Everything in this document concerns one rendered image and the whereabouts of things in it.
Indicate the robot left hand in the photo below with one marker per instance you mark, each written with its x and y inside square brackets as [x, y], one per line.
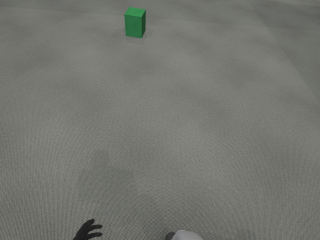
[82, 233]

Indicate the carton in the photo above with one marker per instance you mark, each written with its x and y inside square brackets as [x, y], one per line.
[135, 22]

